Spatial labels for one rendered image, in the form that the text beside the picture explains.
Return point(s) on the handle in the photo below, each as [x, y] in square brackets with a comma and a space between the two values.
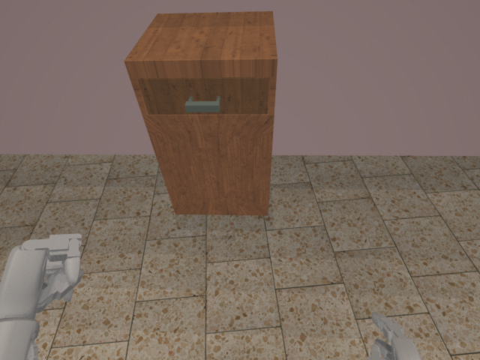
[202, 106]

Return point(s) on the right robot hand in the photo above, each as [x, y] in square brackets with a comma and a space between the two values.
[402, 348]

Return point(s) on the cabinet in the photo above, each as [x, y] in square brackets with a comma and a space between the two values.
[212, 164]

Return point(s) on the drawer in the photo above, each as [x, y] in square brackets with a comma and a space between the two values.
[238, 95]

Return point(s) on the left robot forearm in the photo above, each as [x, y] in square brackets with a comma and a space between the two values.
[17, 339]

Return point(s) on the left robot hand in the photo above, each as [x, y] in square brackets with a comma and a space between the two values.
[58, 258]

